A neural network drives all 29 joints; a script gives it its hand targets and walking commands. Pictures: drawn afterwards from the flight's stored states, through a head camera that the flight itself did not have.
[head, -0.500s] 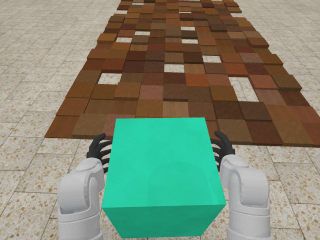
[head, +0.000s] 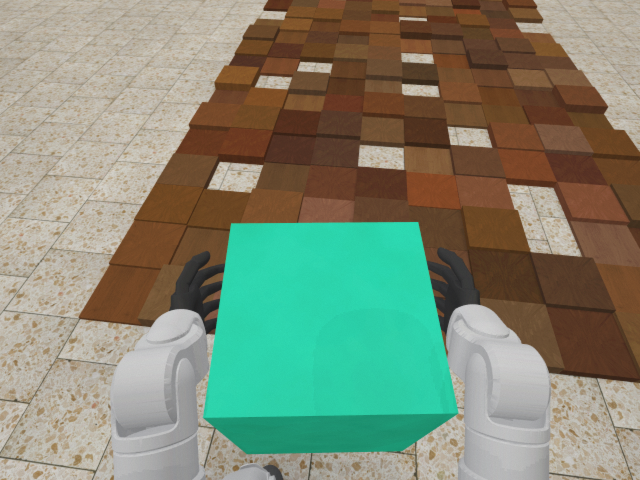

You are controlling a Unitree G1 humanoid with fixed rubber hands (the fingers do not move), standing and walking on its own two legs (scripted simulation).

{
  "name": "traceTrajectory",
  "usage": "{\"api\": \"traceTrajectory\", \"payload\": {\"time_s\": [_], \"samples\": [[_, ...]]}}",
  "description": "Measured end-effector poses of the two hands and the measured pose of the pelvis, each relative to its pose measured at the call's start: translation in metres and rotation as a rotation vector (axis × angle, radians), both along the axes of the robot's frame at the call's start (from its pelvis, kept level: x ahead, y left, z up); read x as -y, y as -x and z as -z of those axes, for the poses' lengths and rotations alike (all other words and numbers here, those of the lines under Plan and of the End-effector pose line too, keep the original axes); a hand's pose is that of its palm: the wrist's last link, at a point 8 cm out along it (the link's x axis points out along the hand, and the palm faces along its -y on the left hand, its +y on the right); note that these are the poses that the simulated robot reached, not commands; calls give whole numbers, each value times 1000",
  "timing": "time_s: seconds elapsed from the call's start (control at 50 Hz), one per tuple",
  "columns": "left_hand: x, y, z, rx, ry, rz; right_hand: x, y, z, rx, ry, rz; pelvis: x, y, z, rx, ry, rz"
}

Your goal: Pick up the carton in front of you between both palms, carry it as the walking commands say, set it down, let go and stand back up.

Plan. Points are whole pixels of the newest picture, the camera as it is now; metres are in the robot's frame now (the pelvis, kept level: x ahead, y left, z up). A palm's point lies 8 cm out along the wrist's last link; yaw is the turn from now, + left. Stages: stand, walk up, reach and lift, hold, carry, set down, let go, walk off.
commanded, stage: carry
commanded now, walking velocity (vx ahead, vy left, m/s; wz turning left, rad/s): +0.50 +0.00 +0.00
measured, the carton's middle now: (324, 348) +0.27 +0.00 +0.03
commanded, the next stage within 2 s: none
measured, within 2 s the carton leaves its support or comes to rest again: neither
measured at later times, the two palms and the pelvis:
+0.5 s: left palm (234, 75) +0.71 +0.15 +0.16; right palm (407, 75) +0.70 -0.15 +0.16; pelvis +0.33 +0.01 -0.01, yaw +0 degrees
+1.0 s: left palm (252, 10) +1.06 +0.15 +0.14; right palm (379, 11) +1.06 -0.15 +0.14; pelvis +0.68 +0.01 -0.01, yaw -2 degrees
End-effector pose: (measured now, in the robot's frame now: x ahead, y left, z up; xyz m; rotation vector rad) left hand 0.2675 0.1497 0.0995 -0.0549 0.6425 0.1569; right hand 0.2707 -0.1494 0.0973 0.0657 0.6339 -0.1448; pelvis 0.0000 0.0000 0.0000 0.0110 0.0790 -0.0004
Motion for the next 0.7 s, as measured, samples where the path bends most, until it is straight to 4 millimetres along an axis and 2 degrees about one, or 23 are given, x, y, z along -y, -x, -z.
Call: {"api": "traceTrajectory", "payload": {"time_s": [0.1,0.18,0.26,0.34,0.42,0.48,0.56,0.64,0.7], "samples": [[-12,-99,-4,100,31,40,-12,-87,-13,100,16,48,-20,-77,25,27,-7,25],[-14,-169,-13,43,13,85,-15,-147,-22,41,42,70,-30,-119,15,17,9,40],[-12,-235,-30,21,17,99,-13,-208,-40,18,56,74,-34,-161,2,3,22,37],[-11,-301,-49,33,3,97,-12,-278,-59,29,63,57,-31,-209,-4,-9,27,29],[-7,-369,-60,24,-18,87,-8,-352,-68,20,70,26,-23,-264,-2,-13,20,17],[-1,-422,-61,9,-40,79,-1,-410,-66,6,70,2,-14,-310,7,-11,10,11],[6,-490,-55,-3,-78,46,6,-490,-51,-2,50,-46,2,-373,29,7,7,-2],[8,-539,-32,-100,-75,15,8,-549,-27,-98,15,-59,11,-417,20,-3,2,1],[8,-571,-22,-128,-45,-17,7,-586,-20,-128,-5,-52,17,-450,9,-18,-12,0]]}}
